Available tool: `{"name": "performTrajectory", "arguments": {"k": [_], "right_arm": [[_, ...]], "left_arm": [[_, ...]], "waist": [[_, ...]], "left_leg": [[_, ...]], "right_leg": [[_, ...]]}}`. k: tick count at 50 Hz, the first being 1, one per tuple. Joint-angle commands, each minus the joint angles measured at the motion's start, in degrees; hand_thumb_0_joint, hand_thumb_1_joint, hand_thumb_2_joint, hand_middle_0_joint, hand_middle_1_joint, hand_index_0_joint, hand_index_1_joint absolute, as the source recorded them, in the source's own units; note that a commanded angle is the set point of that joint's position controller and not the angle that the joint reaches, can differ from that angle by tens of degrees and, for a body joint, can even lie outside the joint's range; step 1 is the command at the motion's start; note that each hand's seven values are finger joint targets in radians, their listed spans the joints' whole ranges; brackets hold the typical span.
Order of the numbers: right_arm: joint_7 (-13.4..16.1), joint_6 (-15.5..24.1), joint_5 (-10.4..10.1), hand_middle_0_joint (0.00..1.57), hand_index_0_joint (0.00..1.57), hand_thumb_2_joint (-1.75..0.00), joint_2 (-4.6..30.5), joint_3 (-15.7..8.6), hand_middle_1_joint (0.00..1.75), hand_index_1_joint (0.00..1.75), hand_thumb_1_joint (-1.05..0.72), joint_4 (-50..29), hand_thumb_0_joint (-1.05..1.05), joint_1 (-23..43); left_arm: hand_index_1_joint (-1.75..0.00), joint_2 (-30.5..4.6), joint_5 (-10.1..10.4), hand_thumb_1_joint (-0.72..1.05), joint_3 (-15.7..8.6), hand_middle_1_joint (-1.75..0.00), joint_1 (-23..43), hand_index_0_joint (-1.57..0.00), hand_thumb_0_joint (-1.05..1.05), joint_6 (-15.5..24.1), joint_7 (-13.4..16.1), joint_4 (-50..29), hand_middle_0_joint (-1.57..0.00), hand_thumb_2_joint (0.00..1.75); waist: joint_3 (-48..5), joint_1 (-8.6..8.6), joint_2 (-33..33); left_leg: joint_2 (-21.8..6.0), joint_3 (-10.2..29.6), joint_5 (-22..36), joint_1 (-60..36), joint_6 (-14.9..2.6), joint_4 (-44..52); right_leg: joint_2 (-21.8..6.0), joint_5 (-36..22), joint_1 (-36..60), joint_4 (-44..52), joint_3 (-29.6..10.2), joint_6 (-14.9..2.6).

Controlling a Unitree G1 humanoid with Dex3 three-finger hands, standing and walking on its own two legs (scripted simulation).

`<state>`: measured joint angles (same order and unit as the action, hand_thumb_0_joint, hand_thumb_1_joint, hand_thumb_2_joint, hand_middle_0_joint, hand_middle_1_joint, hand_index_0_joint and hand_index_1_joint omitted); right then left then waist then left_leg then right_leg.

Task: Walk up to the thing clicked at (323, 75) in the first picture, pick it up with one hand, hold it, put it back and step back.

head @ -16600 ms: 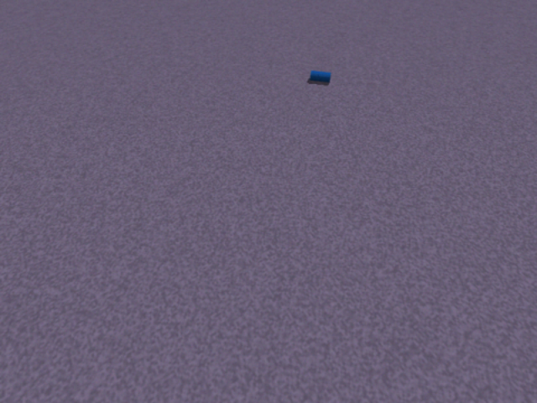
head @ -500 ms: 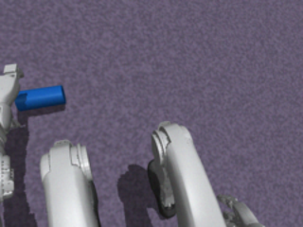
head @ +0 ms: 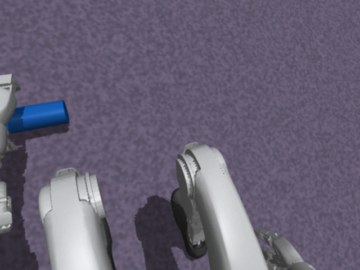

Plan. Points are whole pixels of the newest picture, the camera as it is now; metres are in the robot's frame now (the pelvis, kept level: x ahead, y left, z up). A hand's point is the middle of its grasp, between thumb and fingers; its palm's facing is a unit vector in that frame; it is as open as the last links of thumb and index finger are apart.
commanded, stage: rise first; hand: left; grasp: from above
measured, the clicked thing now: (38, 116) +0.48 +0.26 -0.29
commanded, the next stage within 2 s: approach in 1.16 s
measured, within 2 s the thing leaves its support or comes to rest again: neither
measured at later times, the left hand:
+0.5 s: hand (1, 120) +0.45 +0.30 -0.18, palm faces -0.44 -0.07 -0.89, open 14.2 cm
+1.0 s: hand out of the picture +0.44 +0.30 -0.17, palm faces -0.45 -0.07 -0.89, open 14.1 cm
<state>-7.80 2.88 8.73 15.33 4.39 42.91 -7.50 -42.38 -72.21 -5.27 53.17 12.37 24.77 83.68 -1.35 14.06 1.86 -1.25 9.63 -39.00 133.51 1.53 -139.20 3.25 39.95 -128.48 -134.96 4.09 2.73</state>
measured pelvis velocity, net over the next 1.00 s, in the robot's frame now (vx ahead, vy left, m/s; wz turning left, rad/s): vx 0.00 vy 0.00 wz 0.00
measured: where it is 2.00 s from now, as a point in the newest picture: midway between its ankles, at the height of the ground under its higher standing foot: (149, 247)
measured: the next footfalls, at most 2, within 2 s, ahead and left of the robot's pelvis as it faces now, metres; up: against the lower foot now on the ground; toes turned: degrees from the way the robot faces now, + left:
none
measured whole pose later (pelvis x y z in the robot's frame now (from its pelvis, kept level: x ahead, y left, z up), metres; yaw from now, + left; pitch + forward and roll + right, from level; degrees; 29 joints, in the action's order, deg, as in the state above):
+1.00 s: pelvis +0.00 +0.00 +0.00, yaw +0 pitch +32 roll -8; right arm -7.7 2.9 8.1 15.6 4.9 42.7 -8.3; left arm -41.9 -71.5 -3.6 53.3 11.5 22.8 82.8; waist -2.6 13.9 1.3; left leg -1.0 9.5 -38.0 133.4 1.3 -138.4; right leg 3.0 39.2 -128.1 -134.1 4.1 2.8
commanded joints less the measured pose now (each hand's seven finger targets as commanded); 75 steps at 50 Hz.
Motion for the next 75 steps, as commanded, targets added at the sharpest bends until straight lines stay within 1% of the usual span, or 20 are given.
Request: {"name": "performTrajectory", "arguments": {"k": [1, 3, 5, 7, 10, 12, 21, 27, 36, 44, 46, 49, 52, 56, 58, 61, 63, 64, 71, 75], "right_arm": [[0.75, 0.37, 0.12, 0.20, 0.20, -0.90, 14.54, -4.02, 0.30, 0.30, -0.90, -0.20, 0.00, -11.16], [0.64, 0.56, 0.55, 0.20, 0.20, -0.90, 14.53, -3.62, 0.30, 0.30, -0.90, -0.31, 0.00, -11.37], [0.56, 0.60, 0.53, 0.20, 0.20, -0.90, 14.75, -3.60, 0.30, 0.30, -0.90, -0.31, 0.00, -11.63], [0.51, 0.81, 0.45, 0.20, 0.20, -0.90, 14.77, -3.54, 0.30, 0.30, -0.90, -0.24, 0.00, -11.39], [0.48, 0.76, 0.64, 0.20, 0.20, -0.90, 14.65, -3.40, 0.30, 0.30, -0.90, -0.36, 0.00, -11.74], [0.63, 0.77, 0.30, 0.20, 0.20, -0.90, 14.95, -3.57, 0.30, 0.30, -0.90, -0.41, 0.00, -11.30], [0.49, 0.68, 0.01, 0.20, 0.20, -0.90, 14.70, -3.63, 0.30, 0.30, -0.90, -0.43, 0.00, -12.13], [0.49, 0.63, -0.33, 0.20, 0.20, -0.90, 14.65, -3.70, 0.30, 0.30, -0.90, -0.56, 0.00, -11.67], [0.72, 0.49, -0.30, 0.20, 0.20, -0.90, 14.45, -3.71, 0.30, 0.30, -0.90, -0.38, 0.00, -11.89], [0.72, 0.55, -0.43, 0.20, 0.20, -0.90, 14.32, -3.69, 0.30, 0.30, -0.90, -0.60, 0.00, -11.75], [0.62, 0.57, -0.36, 0.20, 0.20, -0.90, 14.14, -3.64, 0.30, 0.30, -0.90, -0.69, 0.00, -11.53], [0.92, 0.57, -0.58, 0.20, 0.20, -0.90, 14.39, -3.80, 0.30, 0.30, -0.90, -0.79, 0.00, -11.03], [0.97, 0.67, -0.59, 0.20, 0.20, -0.90, 14.25, -3.86, 0.30, 0.30, -0.90, -0.49, 0.00, -11.29], [0.96, 0.96, -0.31, 0.20, 0.20, -0.90, 14.60, -3.58, 0.30, 0.30, -0.90, -0.38, 0.00, -12.08], [1.04, 0.95, -0.25, 0.20, 0.20, -0.90, 14.57, -3.28, 0.30, 0.30, -0.90, -0.50, 0.00, -11.75], [1.06, 1.05, -0.33, 0.20, 0.20, -0.90, 14.52, -3.41, 0.30, 0.30, -0.90, -0.38, 0.00, -11.31], [1.03, 1.14, -0.16, 0.20, 0.20, -0.90, 14.54, -3.26, 0.30, 0.30, -0.90, -0.56, 0.00, -11.63], [1.05, 1.04, -0.27, 0.20, 0.20, -0.90, 14.61, -3.26, 0.30, 0.30, -0.90, -0.62, 0.00, -11.30], [0.93, 1.90, 0.16, 0.20, 0.20, -0.90, 14.59, -3.29, 0.30, 0.30, -0.90, 0.20, 0.00, -12.97], [1.02, 2.10, 0.69, 0.20, 0.20, -0.89, 14.78, -2.80, 0.30, 0.30, -0.90, 0.51, 0.00, -13.25]], "left_arm": [[-0.99, -15.27, 0.59, -0.57, -2.00, -0.98, 18.16, -0.06, 0.00, 0.24, 2.83, -7.86, -0.08, 1.03], [-1.00, -13.68, 0.30, -0.57, -1.06, -0.99, 17.36, -0.06, 0.00, 0.13, 2.85, -6.74, -0.07, 1.03], [-1.00, -14.98, 0.25, -0.56, -1.64, -0.99, 18.32, -0.06, 0.00, 0.17, 2.93, -6.18, -0.07, 1.03], [-1.00, -15.95, 0.47, -0.57, -2.29, -0.99, 16.91, -0.06, 0.00, 0.07, 2.91, -6.55, -0.07, 1.04], [-1.01, -14.51, 0.42, -0.56, -1.00, -1.00, 18.06, -0.06, 0.00, 0.09, 2.72, -7.85, -0.07, 1.03], [-1.00, -15.71, 1.01, -0.56, -1.80, -0.99, 18.11, -0.06, 0.00, 0.02, 2.76, -7.81, -0.07, 1.03], [-1.01, -13.32, 1.10, -0.55, -0.24, -1.01, 16.38, -0.07, 0.00, -0.78, 1.66, -7.54, -0.07, 1.02], [-1.00, -14.63, 1.43, -0.56, -1.18, -0.99, 16.41, -0.07, 0.00, -0.82, 1.39, -8.06, -0.08, 1.02], [-1.01, -12.35, 1.22, -0.55, 0.75, -1.00, 18.29, -0.07, 0.00, -0.67, 0.59, -8.65, -0.08, 1.02], [-0.98, -13.34, 1.36, -0.53, -0.11, -0.97, 17.19, -0.10, 0.00, -0.96, 0.53, -9.12, -0.11, 1.00], [-0.99, -12.54, 1.42, -0.53, 0.79, -0.99, 17.49, -0.10, 0.00, -1.06, 0.25, -7.93, -0.10, 1.00], [-1.00, -13.79, 1.47, -0.53, 0.02, -0.99, 17.75, -0.10, 0.00, -0.75, 0.38, -8.71, -0.10, 0.99], [-0.98, -11.73, 1.37, -0.53, 1.17, -0.97, 18.04, -0.10, 0.00, -0.77, 0.34, -8.11, -0.11, 1.00], [-0.97, -12.21, 1.44, -0.51, 1.34, -0.96, 19.95, -0.11, 0.00, -0.48, 0.36, -7.60, -0.12, 0.99], [-0.97, -13.48, 1.38, -0.51, 0.43, -0.97, 18.38, -0.11, 0.00, -0.20, 0.47, -7.90, -0.12, 0.98], [-0.97, -11.81, 1.28, -0.50, 1.58, -0.96, 18.67, -0.12, 0.00, -0.37, 0.49, -6.31, -0.12, 0.98], [-0.97, -12.91, 1.19, -0.59, 0.80, -0.93, 17.97, -0.08, 0.00, -0.20, 0.77, -6.30, -0.12, 1.06], [-1.01, -13.84, 1.06, -0.52, 0.23, -1.01, 18.26, -0.10, 0.00, -0.10, 0.87, -7.56, -0.11, 1.02], [-1.04, -8.24, 1.18, -0.51, 4.63, -1.04, 26.15, -0.10, 0.00, -0.33, 1.80, -7.99, -0.09, 1.00], [-1.06, -7.19, 0.60, -0.50, 5.48, -1.07, 29.79, -0.10, 0.00, -1.90, 3.31, -6.14, -0.10, 1.02]], "waist": [[-38.27, -0.26, -17.62], [-37.54, 0.66, -18.71], [-36.75, 0.99, -17.54], [-37.36, -0.11, -18.88], [-38.29, 0.96, -18.55], [-38.34, 0.07, -19.18], [-37.59, 0.68, -17.67], [-37.79, -0.37, -17.84], [-38.00, 0.84, -17.18], [-39.56, -0.47, -17.99], [-37.33, 0.33, -16.85], [-38.33, -0.65, -18.04], [-37.62, 0.09, -17.91], [-35.98, 1.40, -16.38], [-38.29, 0.04, -18.00], [-37.36, 0.46, -17.90], [-36.66, 0.43, -17.60], [-37.59, -0.53, -17.99], [-36.35, 4.07, -18.78], [-38.63, 4.44, -20.24]], "left_leg": [[0.72, -6.54, 8.82, -28.92, -2.97, 13.38], [0.69, -6.36, 9.48, -29.64, -2.73, 13.32], [0.74, -6.28, 8.22, -28.34, -2.99, 13.30], [0.72, -6.55, 8.36, -28.98, -2.83, 13.38], [0.66, -6.39, 9.14, -28.98, -2.89, 12.82], [0.73, -6.27, 8.21, -29.19, -2.79, 13.52], [0.77, -6.47, 9.97, -28.69, -2.97, 13.20], [0.79, -6.44, 8.63, -28.76, -2.89, 13.89], [1.01, -6.26, 8.39, -28.51, -2.91, 14.40], [1.05, -6.96, 9.99, -29.34, -2.90, 14.27], [0.98, -6.88, 8.36, -27.67, -3.07, 14.41], [1.05, -6.58, 7.36, -29.11, -2.81, 14.91], [1.09, -6.51, 7.52, -29.68, -2.67, 14.92], [1.11, -6.49, 6.98, -27.61, -3.02, 14.34], [1.24, -6.49, 7.90, -28.93, -2.75, 14.48], [1.18, -6.46, 7.49, -29.37, -2.68, 14.57], [1.28, -6.74, 7.11, -27.98, -2.82, 14.33], [1.39, -6.67, 6.78, -28.23, -2.73, 14.95], [0.91, -6.16, 6.47, -28.97, -2.63, 13.96], [0.85, -6.13, 7.25, -29.92, -2.46, 13.91]], "right_leg": [[0.85, -12.60, 17.82, 14.21, 5.66, -4.55], [0.82, -13.27, 17.62, 13.54, 6.02, -4.56], [0.89, -12.24, 17.52, 14.08, 6.06, -4.48], [0.85, -12.18, 17.83, 13.91, 5.83, -4.58], [0.98, -13.35, 18.55, 14.00, 5.95, -4.39], [0.82, -12.22, 17.08, 13.65, 6.02, -4.59], [0.80, -14.41, 18.45, 14.25, 5.90, -4.28], [0.78, -12.68, 18.12, 14.45, 5.85, -4.51], [0.74, -12.51, 18.28, 14.95, 5.92, -4.50], [0.62, -14.00, 19.99, 15.05, 5.28, -4.39], [0.68, -12.48, 19.12, 15.51, 5.17, -4.38], [0.66, -11.08, 17.59, 14.88, 5.43, -4.76], [0.58, -11.40, 16.69, 14.83, 5.68, -4.75], [0.50, -11.04, 17.01, 15.63, 5.58, -4.41], [0.49, -11.45, 17.93, 14.84, 5.74, -4.56], [0.60, -11.34, 16.32, 14.72, 5.82, -4.68], [0.58, -11.01, 17.38, 15.19, 5.53, -4.51], [0.53, -10.40, 17.06, 14.80, 5.72, -4.71], [0.62, -10.71, 14.97, 15.32, 5.96, -4.65], [0.89, -11.68, 15.27, 15.05, 6.00, -4.74]]}}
